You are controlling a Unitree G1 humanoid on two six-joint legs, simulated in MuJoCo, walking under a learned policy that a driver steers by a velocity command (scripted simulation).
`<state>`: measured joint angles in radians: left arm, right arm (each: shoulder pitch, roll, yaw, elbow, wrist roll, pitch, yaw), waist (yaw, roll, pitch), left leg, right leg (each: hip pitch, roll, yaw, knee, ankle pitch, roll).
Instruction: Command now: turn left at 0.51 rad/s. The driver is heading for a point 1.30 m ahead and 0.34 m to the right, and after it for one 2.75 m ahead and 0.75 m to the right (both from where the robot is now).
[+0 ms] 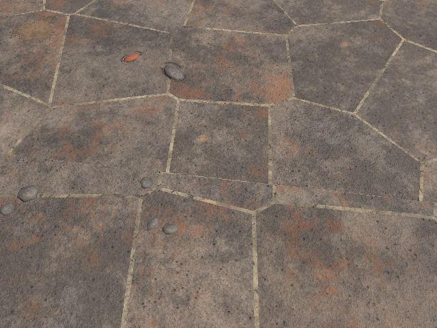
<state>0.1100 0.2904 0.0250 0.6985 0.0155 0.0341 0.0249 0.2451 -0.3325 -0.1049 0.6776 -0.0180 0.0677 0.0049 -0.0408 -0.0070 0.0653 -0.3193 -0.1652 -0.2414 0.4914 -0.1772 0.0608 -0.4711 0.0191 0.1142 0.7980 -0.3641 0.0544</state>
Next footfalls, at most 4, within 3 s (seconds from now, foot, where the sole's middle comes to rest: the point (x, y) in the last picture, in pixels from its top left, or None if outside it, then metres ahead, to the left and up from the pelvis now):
0.10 right None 0.08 -0.12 -0.77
0.42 left None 0.07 0.08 -0.77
0.82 right None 0.39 -0.31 -0.77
1.26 left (323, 217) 0.79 -0.38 -0.77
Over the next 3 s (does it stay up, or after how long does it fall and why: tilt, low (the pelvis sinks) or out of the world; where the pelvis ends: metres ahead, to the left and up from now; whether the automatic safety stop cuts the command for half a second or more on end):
stays up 1.50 -0.53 -0.13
